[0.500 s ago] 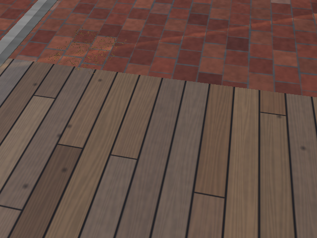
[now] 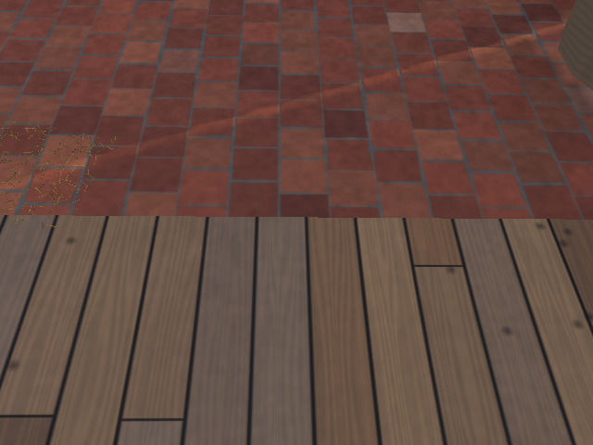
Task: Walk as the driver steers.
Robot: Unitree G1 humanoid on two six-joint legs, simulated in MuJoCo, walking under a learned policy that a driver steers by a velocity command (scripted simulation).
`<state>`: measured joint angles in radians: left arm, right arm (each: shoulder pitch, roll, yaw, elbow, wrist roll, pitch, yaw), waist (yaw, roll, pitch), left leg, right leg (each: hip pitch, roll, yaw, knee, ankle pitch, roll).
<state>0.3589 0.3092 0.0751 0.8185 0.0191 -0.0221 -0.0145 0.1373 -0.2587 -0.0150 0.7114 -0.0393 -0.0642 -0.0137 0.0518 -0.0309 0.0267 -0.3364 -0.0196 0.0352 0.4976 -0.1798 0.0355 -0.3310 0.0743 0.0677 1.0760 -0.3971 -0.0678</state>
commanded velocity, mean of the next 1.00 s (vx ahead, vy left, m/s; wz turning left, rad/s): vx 0.50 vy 0.00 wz -0.08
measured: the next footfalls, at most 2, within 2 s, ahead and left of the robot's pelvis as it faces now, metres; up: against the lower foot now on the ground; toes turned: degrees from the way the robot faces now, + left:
right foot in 0.40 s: +0.33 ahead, -0.15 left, +0.00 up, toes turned -18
left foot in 0.96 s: +0.65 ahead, -0.04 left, +0.00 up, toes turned +3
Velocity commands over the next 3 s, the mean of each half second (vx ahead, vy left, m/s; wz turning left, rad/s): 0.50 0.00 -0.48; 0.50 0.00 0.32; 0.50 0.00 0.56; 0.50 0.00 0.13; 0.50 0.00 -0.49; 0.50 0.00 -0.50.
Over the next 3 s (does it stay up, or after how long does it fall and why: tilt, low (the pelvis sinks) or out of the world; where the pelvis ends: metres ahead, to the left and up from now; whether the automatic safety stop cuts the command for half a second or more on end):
stays up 1.55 0.03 -0.01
